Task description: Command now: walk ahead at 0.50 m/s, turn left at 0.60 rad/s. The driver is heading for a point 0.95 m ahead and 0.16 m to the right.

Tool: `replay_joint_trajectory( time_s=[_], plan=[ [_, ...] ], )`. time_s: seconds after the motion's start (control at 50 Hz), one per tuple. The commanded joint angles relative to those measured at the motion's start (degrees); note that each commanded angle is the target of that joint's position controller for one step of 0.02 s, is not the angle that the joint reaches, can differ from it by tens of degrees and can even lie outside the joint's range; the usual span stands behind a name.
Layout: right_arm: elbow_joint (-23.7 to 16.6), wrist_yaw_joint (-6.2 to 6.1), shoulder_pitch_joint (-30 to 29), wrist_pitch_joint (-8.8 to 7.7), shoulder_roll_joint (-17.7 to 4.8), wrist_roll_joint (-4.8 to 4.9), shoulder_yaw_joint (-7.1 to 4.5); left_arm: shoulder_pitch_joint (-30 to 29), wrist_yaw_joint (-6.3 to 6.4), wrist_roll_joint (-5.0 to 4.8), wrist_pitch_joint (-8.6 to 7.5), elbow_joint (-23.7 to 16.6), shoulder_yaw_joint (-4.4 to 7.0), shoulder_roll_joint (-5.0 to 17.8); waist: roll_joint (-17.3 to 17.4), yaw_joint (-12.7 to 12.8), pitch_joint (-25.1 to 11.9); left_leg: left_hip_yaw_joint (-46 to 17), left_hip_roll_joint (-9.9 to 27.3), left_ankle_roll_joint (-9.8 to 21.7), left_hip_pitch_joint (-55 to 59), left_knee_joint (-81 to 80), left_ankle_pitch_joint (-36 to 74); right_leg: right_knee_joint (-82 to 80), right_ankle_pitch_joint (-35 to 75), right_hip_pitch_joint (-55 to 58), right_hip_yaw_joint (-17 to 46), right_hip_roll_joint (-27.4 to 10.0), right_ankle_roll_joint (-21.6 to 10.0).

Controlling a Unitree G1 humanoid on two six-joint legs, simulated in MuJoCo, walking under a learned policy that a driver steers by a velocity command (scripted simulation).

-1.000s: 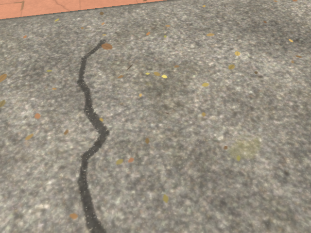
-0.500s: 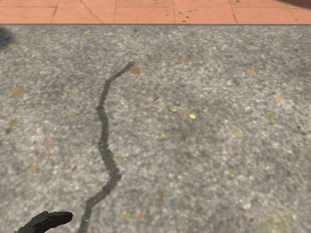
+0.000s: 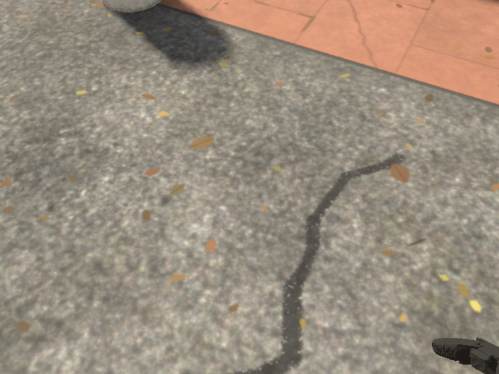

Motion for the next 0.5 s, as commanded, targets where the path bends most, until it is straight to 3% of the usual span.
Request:
replay_joint_trajectory(
  time_s=[0.02,0.04,0.06,0.08,0.1,0.12,0.14,0.16,0.18,0.2,0.24,0.3,0.36,0.4,0.46,0.5],
  plan=[
    [-4.82,0.39,0.29,-0.49,-6.29,-0.35,-2.42,-1.82,0.75,-0.89,0.36,-2.91,3.13,12.63,-8.09,-5.42,-2.04,5.06,-5.05,3.65,7.89,-1.75,-6.85,8.74,60.55,0.54,2.52,-14.88,-7.32],
    [-2.96,0.06,7.92,-0.27,-8.55,-0.29,-3.82,-2.62,1.02,-1.10,0.74,-3.14,3.20,12.93,-7.34,-10.01,-6.06,5.77,-7.33,5.61,18.15,-4.67,-5.32,18.82,64.11,-1.92,1.12,-13.72,-6.22],
    [-0.33,-0.94,18.00,0.21,-11.85,-0.10,-5.68,-2.55,1.28,-0.68,0.59,-3.69,2.61,11.55,-4.66,-14.99,-10.92,1.65,-6.76,8.05,35.04,-7.06,-2.72,33.28,55.29,-12.52,0.65,-11.73,-4.20],
    [0.17,-2.00,19.26,0.24,-18.43,0.38,-6.64,2.63,0.46,2.48,-0.35,-6.54,-0.08,3.15,11.81,-9.69,-15.56,-25.34,9.01,16.39,56.72,-7.15,-2.82,54.58,0.51,-38.36,1.89,-3.14,-0.88],
    [-1.95,-1.67,20.53,-0.82,-16.74,0.18,-5.75,-0.03,-0.42,1.21,-2.61,-8.33,-0.61,4.92,10.59,-11.52,-26.52,-50.48,16.57,24.01,62.89,-18.08,-16.72,66.00,-13.53,-48.57,15.65,3.03,-0.33],
    [-0.90,-1.43,19.29,-1.55,-12.37,-0.53,-4.48,-6.57,-1.03,-1.38,-3.82,-9.41,0.64,9.13,4.69,-13.52,-19.38,-42.13,14.65,19.57,58.13,-20.51,-15.61,65.88,-7.31,-53.39,18.35,-0.84,-1.40],
    [-0.41,-1.50,16.39,-2.03,-10.62,-0.51,-3.88,-8.25,-1.02,-1.70,-4.38,-10.07,0.17,8.26,2.01,-11.44,-12.71,-34.17,12.48,17.25,49.36,-20.80,-11.05,60.96,-1.96,-52.44,17.39,-3.27,-2.14],
    [-0.63,-1.57,12.39,-2.24,-8.81,-0.61,-3.17,-8.16,-0.59,-0.44,-4.33,-9.12,0.13,7.66,-1.61,-8.73,-8.68,-28.03,10.24,15.34,40.74,-21.04,-3.87,56.16,1.21,-48.83,16.96,-5.50,-1.73],
    [-1.05,-1.69,9.71,-2.44,-7.13,-1.22,-2.51,-7.07,-0.48,0.45,-3.75,-8.50,0.48,8.04,-0.66,-6.65,-6.88,-23.75,8.55,14.62,34.56,-22.08,2.88,52.82,3.25,-44.56,17.11,-6.96,-1.23],
    [-1.12,-1.80,8.61,-2.58,-6.69,-1.68,-2.22,-5.86,-0.61,0.63,-3.00,-8.03,0.56,7.82,0.41,-5.31,-6.27,-21.82,7.61,14.43,30.52,-23.45,5.89,51.43,4.24,-41.35,16.95,-7.40,-0.73],
    [0.35,-2.02,8.56,-3.28,-6.94,-1.50,-2.12,-3.99,-0.70,0.71,-1.65,-6.74,0.15,5.75,0.50,-4.35,-5.57,-16.84,7.26,14.56,26.48,-25.43,11.19,48.04,6.11,-39.58,15.49,-7.67,0.69],
    [2.78,-2.58,10.47,-3.90,-8.27,-1.64,-2.28,-8.66,-0.62,0.66,-0.75,-7.73,-0.57,3.81,0.56,-5.90,-2.52,-10.56,6.16,13.02,25.07,-27.83,12.35,39.64,16.02,-42.48,15.05,-8.11,1.67],
    [4.54,-2.86,11.54,-4.07,-8.45,-1.79,-2.07,-13.20,-1.32,0.05,-1.04,-8.37,-1.01,2.85,0.89,-8.11,-0.72,-5.16,4.50,10.08,25.56,-29.17,7.93,28.55,27.76,-41.05,14.21,-6.63,0.56],
    [6.02,-3.05,12.39,-4.04,-8.84,-1.91,-2.02,-16.39,-1.92,0.10,-1.40,-9.34,-1.30,2.21,0.59,-9.44,0.83,-2.64,4.79,9.00,25.86,-28.69,11.62,22.61,32.01,-38.48,13.13,-4.83,-0.22],
    [8.02,-3.43,13.14,-3.29,-9.29,-1.94,-2.17,-17.57,-3.09,0.09,-1.68,-10.49,-0.99,2.73,1.07,-9.82,0.09,-0.61,6.66,7.61,31.41,-24.41,19.24,18.23,30.91,-37.47,13.29,-2.61,-1.77],
    [8.33,-4.02,11.86,-2.39,-10.17,-1.40,-2.55,-16.36,-3.86,0.50,-1.57,-11.22,-0.25,4.31,2.34,-8.41,-1.16,-0.60,7.92,6.28,35.86,-19.17,26.12,17.07,24.20,-37.46,12.53,-1.05,-3.26]
  ],
)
